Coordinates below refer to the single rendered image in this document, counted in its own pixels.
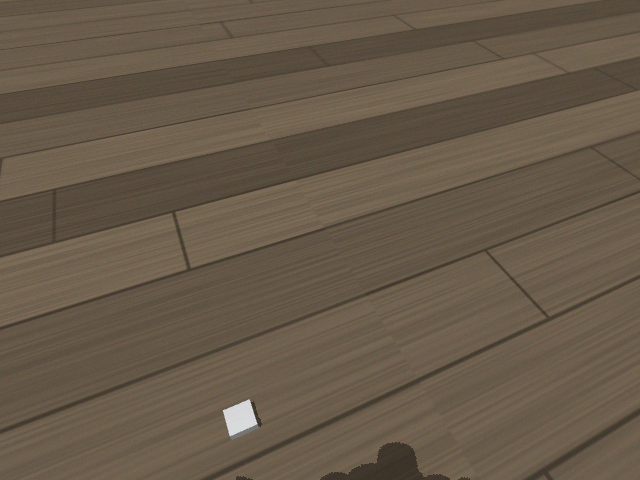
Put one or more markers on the small box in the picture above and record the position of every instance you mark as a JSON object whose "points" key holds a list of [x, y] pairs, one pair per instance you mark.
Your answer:
{"points": [[240, 419]]}

